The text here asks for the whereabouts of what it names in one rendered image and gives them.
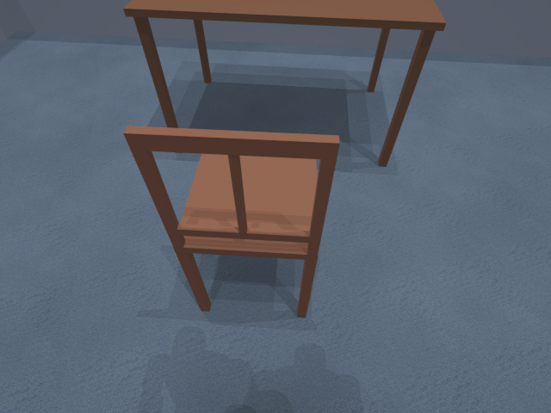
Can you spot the chair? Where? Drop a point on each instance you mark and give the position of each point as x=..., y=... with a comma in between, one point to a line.
x=253, y=194

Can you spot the table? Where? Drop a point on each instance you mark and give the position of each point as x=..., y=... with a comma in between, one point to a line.
x=421, y=15

